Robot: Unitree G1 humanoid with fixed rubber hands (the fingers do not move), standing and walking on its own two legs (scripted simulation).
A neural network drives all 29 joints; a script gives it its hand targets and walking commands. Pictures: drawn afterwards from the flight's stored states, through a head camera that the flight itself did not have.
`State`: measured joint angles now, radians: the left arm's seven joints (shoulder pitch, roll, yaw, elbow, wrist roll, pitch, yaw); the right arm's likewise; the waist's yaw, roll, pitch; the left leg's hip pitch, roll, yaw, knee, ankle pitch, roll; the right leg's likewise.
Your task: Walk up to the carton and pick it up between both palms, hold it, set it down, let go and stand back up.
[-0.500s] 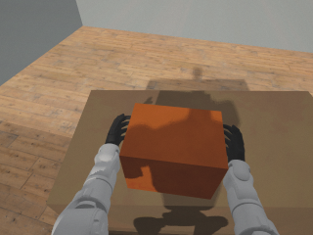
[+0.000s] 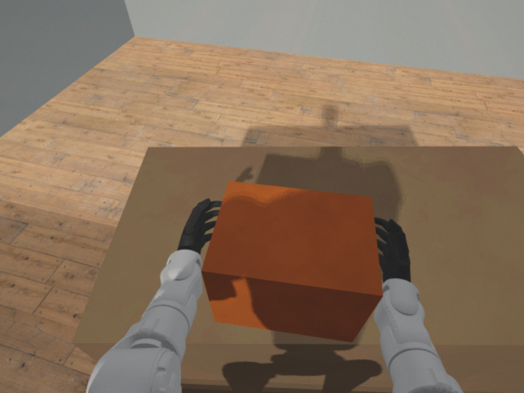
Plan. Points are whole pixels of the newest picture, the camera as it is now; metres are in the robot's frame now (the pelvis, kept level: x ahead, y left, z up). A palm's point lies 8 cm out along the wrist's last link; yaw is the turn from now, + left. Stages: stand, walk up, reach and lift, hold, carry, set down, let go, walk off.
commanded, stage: set down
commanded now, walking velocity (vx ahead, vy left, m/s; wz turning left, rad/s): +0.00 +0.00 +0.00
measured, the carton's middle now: (290, 261) +0.34 -0.05 -0.01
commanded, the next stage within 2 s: none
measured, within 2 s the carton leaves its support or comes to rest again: rests again in 0.06 s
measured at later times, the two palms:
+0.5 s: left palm (193, 251) +0.37 +0.11 +0.01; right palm (394, 277) +0.29 -0.21 +0.00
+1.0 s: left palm (190, 251) +0.38 +0.12 -0.01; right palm (396, 281) +0.30 -0.22 -0.02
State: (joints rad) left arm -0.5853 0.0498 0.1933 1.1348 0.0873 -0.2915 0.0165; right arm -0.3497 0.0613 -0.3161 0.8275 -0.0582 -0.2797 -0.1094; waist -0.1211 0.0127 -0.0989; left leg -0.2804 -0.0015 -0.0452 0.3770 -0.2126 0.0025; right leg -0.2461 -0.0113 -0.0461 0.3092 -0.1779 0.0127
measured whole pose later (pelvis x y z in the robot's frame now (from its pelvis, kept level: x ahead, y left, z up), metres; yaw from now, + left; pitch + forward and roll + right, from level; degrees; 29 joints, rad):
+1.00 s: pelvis -0.03 +0.00 -0.02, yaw -1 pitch +15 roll -1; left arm -0.78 0.15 0.09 1.35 -0.13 -0.38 0.05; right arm -0.61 -0.09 -0.10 1.21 0.11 -0.38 -0.16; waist -0.14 0.01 -0.14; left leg -0.61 0.00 -0.04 0.61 -0.26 0.00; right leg -0.58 -0.01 -0.03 0.56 -0.23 0.01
